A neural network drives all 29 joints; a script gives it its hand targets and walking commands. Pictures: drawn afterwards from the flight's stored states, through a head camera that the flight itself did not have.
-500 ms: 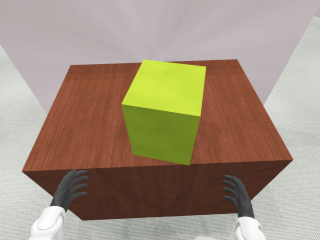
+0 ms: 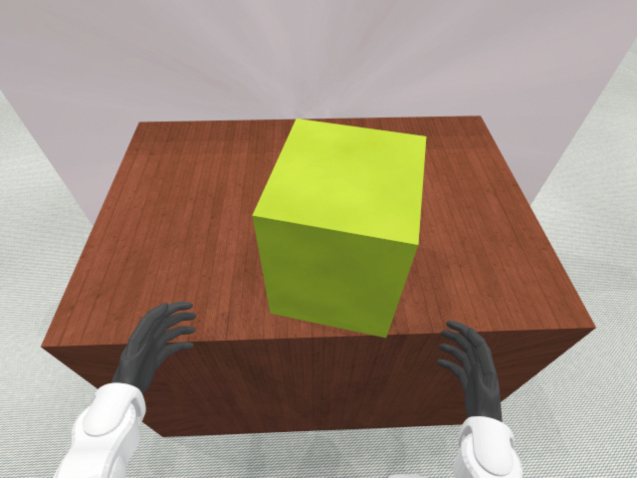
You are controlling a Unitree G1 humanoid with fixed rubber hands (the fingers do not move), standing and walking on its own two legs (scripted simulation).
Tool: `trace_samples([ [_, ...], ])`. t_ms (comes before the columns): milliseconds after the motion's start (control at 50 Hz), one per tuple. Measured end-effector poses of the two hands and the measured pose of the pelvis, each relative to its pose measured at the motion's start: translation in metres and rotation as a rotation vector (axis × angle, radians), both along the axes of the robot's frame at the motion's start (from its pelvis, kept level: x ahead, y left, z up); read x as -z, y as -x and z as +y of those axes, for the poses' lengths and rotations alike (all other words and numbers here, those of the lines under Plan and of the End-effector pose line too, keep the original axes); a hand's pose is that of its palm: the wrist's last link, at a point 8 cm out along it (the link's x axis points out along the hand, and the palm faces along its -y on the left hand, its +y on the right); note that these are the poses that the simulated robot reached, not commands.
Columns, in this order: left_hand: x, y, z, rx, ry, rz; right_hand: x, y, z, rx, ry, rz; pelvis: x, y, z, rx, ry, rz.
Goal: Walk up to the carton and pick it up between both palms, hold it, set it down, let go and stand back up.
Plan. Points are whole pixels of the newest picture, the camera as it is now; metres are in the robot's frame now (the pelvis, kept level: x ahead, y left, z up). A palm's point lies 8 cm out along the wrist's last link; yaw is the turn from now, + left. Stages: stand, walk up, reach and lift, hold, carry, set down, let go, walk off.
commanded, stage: reach and lift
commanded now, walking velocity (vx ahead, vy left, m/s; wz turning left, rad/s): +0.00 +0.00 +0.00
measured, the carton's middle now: (342, 231) +0.45 -0.02 +0.00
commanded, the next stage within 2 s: none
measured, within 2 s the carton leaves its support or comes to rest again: neither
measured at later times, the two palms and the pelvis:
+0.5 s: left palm (155, 322) +0.28 +0.23 +0.04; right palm (484, 336) +0.26 -0.18 +0.03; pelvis +0.01 +0.00 +0.00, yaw +0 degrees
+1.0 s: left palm (168, 244) +0.36 +0.21 +0.09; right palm (484, 258) +0.33 -0.18 +0.09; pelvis +0.01 +0.00 +0.00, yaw +0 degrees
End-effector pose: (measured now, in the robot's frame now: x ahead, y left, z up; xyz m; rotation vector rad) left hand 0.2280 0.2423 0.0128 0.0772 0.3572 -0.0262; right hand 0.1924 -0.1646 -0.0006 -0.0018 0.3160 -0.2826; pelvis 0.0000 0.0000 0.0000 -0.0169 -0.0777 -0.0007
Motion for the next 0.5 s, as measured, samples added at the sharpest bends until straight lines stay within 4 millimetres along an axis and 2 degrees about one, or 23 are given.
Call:
trace_samples([
  [140,0.0,-0.006,-0.006,-0.013,0.034,0.011,-0.002,-0.007,-0.008,0.024,0.007,0.034,0.0,-0.005,0.001,0.0,0.001,0.008],
  [280,-0.003,-0.014,-0.01,-0.025,0.049,0.017,-0.009,-0.029,-0.012,0.009,0.016,0.03,-0.001,-0.009,0.0,0.0,0.0,0.015],
  [500,-0.028,-0.047,-0.017,-0.003,0.053,-0.028,-0.032,-0.065,-0.014,-0.001,0.011,-0.017,-0.001,-0.01,0.0,0.0,0.0,0.018],
])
